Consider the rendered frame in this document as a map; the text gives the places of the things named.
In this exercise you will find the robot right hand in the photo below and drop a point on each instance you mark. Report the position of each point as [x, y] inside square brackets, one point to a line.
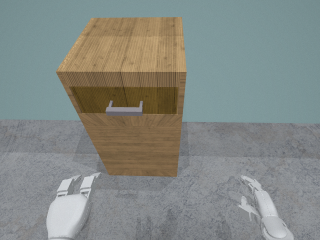
[261, 204]

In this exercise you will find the robot left hand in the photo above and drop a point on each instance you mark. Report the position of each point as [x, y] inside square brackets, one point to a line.
[69, 213]

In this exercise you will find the robot right forearm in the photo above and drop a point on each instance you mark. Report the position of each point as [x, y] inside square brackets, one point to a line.
[274, 228]

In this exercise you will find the cabinet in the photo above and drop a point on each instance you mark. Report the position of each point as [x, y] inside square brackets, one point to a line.
[130, 52]

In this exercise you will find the handle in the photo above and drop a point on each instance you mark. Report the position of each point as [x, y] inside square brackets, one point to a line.
[124, 111]

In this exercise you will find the drawer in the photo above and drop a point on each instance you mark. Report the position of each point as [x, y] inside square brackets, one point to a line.
[156, 100]

